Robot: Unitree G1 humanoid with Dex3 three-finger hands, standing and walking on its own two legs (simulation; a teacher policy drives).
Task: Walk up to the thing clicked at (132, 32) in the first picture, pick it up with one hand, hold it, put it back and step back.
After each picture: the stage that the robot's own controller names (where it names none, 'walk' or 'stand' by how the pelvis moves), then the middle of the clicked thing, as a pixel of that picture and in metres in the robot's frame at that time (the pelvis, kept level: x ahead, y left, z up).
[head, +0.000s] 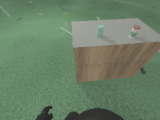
stand; (134, 32) +0.88 -0.38 +0.05
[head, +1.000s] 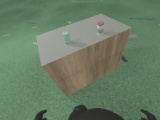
walk; (100, 28) +0.84 +0.00 +0.08
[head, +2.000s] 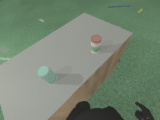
stand; (95, 44) +0.49 +0.08 +0.09
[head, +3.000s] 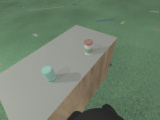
stand; (88, 47) +0.55 +0.08 +0.07
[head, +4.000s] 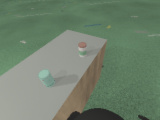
stand; (82, 49) +0.56 +0.11 +0.07
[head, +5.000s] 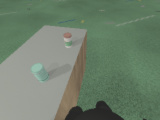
stand; (68, 40) +0.62 +0.22 +0.09
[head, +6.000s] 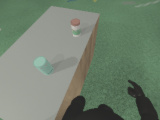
stand; (76, 28) +0.62 +0.20 +0.08
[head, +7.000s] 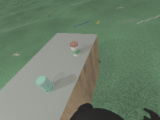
stand; (75, 49) +0.54 +0.22 +0.07
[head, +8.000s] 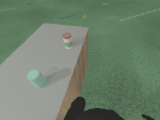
stand; (68, 41) +0.54 +0.28 +0.09
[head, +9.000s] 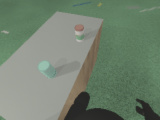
stand; (79, 33) +0.60 +0.19 +0.07
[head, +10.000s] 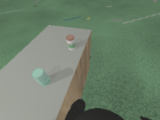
stand; (71, 42) +0.57 +0.25 +0.07
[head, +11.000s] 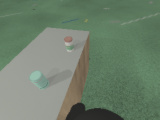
stand; (69, 44) +0.55 +0.26 +0.08
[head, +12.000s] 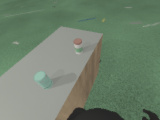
stand; (78, 46) +0.54 +0.17 +0.08
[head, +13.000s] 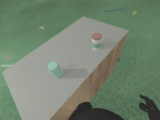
stand; (96, 42) +0.56 +0.07 +0.08
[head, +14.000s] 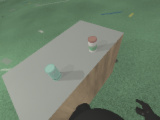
stand; (92, 44) +0.56 +0.07 +0.07
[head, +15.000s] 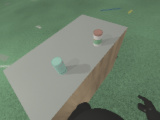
stand; (97, 38) +0.60 +0.07 +0.08
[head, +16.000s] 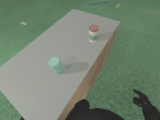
stand; (93, 34) +0.61 +0.08 +0.07
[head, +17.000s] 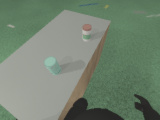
stand; (86, 33) +0.62 +0.13 +0.07
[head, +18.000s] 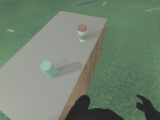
stand; (82, 33) +0.60 +0.17 +0.07
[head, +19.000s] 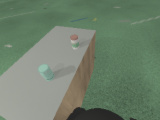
stand; (75, 42) +0.62 +0.22 +0.06
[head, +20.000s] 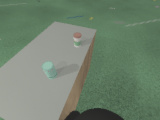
stand; (77, 40) +0.63 +0.18 +0.05
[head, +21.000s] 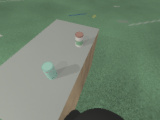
stand; (79, 39) +0.61 +0.17 +0.05
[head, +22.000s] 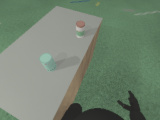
rise first; (80, 29) +0.64 +0.19 +0.06
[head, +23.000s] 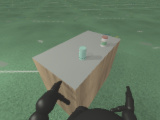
go down; (104, 41) +0.85 -0.01 +0.08
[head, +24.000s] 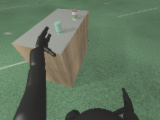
go down; (74, 14) +1.18 +0.12 +0.08
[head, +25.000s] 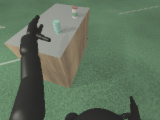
go down; (74, 12) +1.12 +0.15 +0.06
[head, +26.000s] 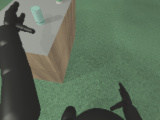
go down; out of the picture +1.10 +0.20 +0.09
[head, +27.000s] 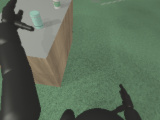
go down; (56, 1) +1.09 +0.20 +0.08
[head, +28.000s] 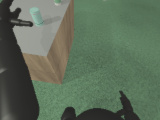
go down; out of the picture +1.10 +0.20 +0.09
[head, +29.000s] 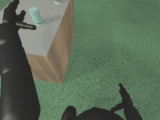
go down; out of the picture +1.10 +0.20 +0.09
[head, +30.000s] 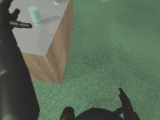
go down; out of the picture +1.10 +0.21 +0.09
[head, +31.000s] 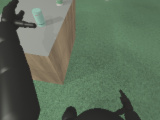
go down; out of the picture +1.10 +0.20 +0.09
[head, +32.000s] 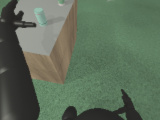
go down; out of the picture +1.10 +0.20 +0.09
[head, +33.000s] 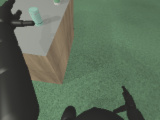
go down; out of the picture +1.10 +0.21 +0.09
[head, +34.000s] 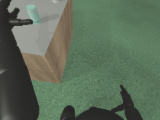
go down; out of the picture +1.10 +0.21 +0.09
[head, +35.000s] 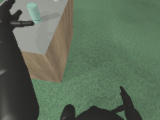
go down; out of the picture +1.10 +0.21 +0.10
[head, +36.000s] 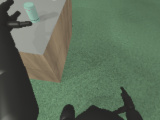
go down; out of the picture +1.10 +0.21 +0.10
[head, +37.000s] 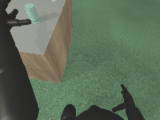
approach; out of the picture +1.10 +0.22 +0.10
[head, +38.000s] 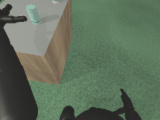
go down; out of the picture +1.09 +0.22 +0.10
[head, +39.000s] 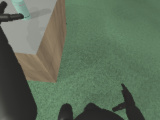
go down; out of the picture +1.10 +0.24 +0.11
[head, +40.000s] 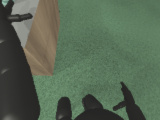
go down; out of the picture +1.12 +0.25 +0.13
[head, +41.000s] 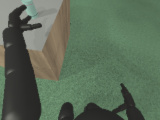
go down; out of the picture +1.12 +0.21 +0.10
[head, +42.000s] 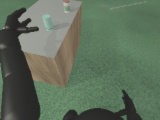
go down; (66, 6) +1.10 +0.19 +0.08
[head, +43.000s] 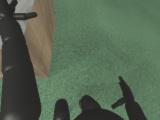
go down; out of the picture +1.11 +0.25 +0.13
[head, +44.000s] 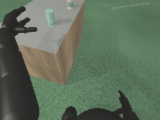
close in; (70, 2) +1.11 +0.17 +0.09
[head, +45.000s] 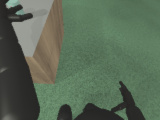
go down; out of the picture +1.09 +0.25 +0.11
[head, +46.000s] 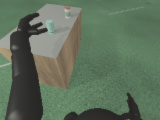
lift; (67, 12) +1.12 +0.21 +0.07
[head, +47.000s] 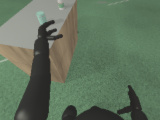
close in; (60, 3) +1.16 +0.21 +0.08
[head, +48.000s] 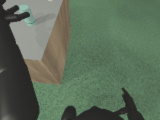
approach; out of the picture +1.06 +0.24 +0.10
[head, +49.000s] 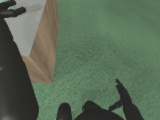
go down; out of the picture +1.09 +0.27 +0.12
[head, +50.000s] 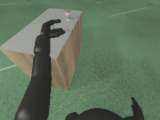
lift; (68, 15) +1.12 +0.24 +0.07
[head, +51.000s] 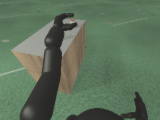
hold; (72, 23) +1.16 +0.22 +0.06
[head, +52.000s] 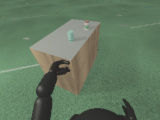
hold; (86, 25) +1.14 +0.17 +0.06
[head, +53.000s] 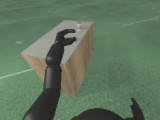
crouch; (79, 26) +1.12 +0.21 +0.06
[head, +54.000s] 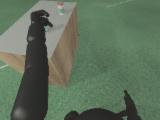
crouch; (61, 8) +1.12 +0.23 +0.07
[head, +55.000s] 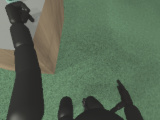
lower; out of the picture +1.08 +0.27 +0.11
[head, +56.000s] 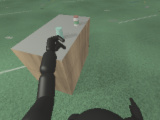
hold; (76, 20) +1.11 +0.24 +0.09
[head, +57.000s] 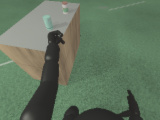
lower; (65, 7) +1.15 +0.25 +0.09
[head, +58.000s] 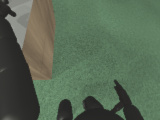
lower; out of the picture +1.06 +0.31 +0.12
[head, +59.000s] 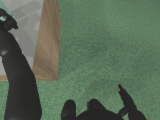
lower; out of the picture +0.95 +0.37 +0.09
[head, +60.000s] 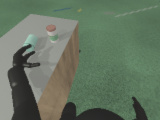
withdraw; (52, 34) +0.59 +0.30 +0.11
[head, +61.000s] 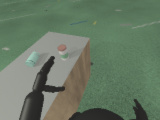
sink last; (63, 52) +0.48 +0.28 +0.07
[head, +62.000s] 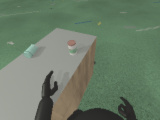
stand; (72, 47) +0.53 +0.24 +0.07
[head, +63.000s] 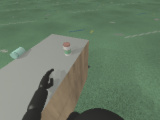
stand; (67, 49) +0.60 +0.25 +0.07
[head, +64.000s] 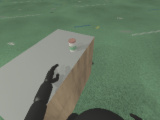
stand; (72, 45) +0.63 +0.22 +0.06
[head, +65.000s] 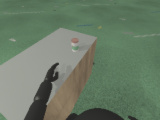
stand; (75, 45) +0.63 +0.20 +0.05
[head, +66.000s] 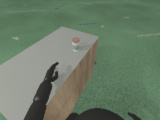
stand; (76, 44) +0.62 +0.20 +0.05
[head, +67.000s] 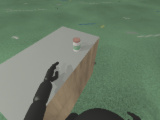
stand; (76, 44) +0.62 +0.20 +0.05
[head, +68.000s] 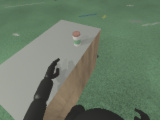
walk; (76, 38) +0.64 +0.17 +0.06
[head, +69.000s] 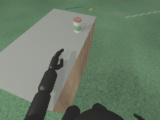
walk; (77, 25) +0.76 +0.11 +0.08
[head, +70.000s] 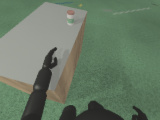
walk; (70, 18) +0.86 +0.19 +0.06
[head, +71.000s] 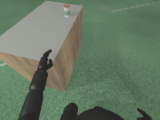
walk; (67, 10) +1.03 +0.26 +0.07
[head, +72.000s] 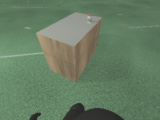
stand; (89, 18) +1.30 +0.22 +0.06
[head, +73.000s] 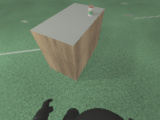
stand; (90, 10) +1.24 +0.11 +0.06
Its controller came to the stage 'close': yes
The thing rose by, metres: 0.00
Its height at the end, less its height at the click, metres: +0.00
